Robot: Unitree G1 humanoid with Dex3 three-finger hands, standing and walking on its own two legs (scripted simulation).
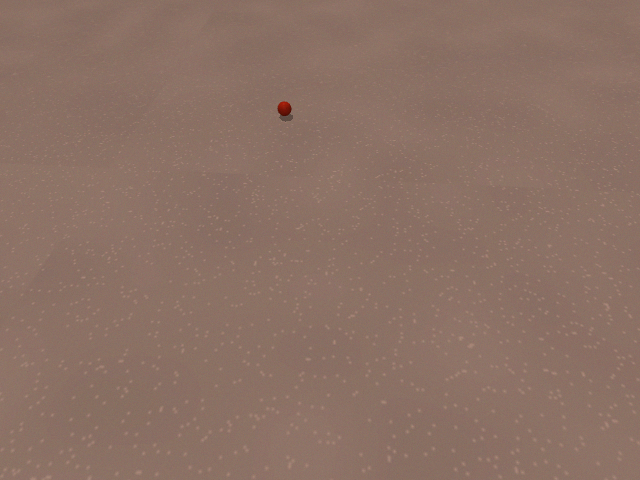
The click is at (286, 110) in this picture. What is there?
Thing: free ball
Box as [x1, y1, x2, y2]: [278, 102, 290, 115]
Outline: 281,102 278,105 278,111 280,114 286,115 290,112 290,105 287,102
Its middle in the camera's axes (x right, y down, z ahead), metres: -0.19 -0.75 +2.24
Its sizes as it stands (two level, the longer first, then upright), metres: 0.079 0.079 0.079
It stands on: the floor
